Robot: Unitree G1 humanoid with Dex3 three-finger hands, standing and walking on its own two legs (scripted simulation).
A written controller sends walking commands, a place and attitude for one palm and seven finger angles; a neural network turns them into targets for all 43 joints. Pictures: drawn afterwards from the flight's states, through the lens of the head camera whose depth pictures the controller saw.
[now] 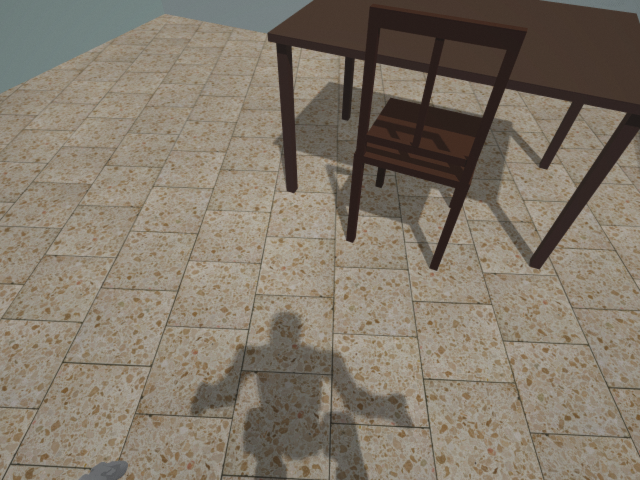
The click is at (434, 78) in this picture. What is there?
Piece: chair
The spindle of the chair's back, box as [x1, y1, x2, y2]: [412, 38, 444, 146]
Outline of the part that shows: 444,39 435,39 412,145 418,146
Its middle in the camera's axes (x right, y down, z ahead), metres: +0.30 -0.40 +1.10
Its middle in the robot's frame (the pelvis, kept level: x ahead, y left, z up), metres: +1.10 -0.25 -0.07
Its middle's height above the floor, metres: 0.70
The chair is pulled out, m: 0.00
